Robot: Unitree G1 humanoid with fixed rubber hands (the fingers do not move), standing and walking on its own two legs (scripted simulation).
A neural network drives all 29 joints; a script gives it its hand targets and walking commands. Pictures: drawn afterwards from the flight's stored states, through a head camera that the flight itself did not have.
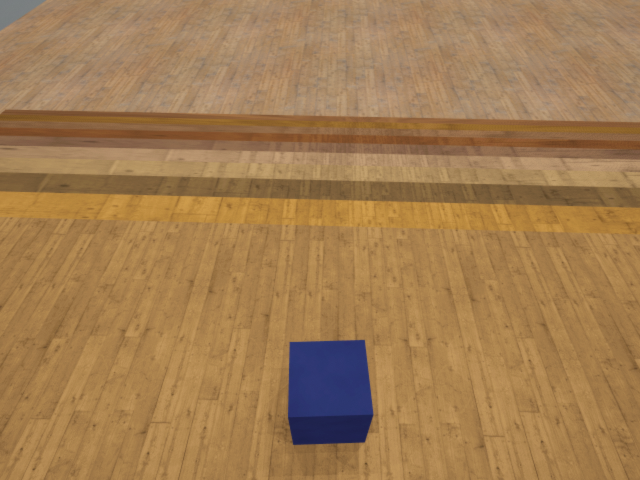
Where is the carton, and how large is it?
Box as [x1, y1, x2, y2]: [288, 340, 373, 444]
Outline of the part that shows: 364,340 290,342 288,419 293,444 364,442 373,414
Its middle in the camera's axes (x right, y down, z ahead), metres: +0.02 +0.44 +1.11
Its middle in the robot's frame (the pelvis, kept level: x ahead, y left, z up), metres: +0.46 -0.01 -0.65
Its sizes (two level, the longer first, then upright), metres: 0.210 0.200 0.250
